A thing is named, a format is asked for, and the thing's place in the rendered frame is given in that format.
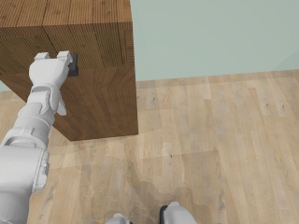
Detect handle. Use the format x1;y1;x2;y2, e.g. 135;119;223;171
67;52;78;77

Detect left robot upper arm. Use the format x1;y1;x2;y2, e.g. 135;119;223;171
0;145;50;224

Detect left robot shin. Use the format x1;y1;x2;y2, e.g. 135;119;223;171
114;213;125;218

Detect robot left hand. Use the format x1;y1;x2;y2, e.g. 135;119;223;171
29;50;73;116

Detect right robot shin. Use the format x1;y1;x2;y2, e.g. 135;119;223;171
167;202;179;209

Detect drawer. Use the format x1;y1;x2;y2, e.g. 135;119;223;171
0;30;128;75

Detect cabinet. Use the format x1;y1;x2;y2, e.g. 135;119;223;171
0;0;139;142

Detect left robot forearm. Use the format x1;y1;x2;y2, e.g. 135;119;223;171
0;83;61;151

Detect robot shin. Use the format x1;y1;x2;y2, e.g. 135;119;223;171
114;213;125;218
167;202;179;209

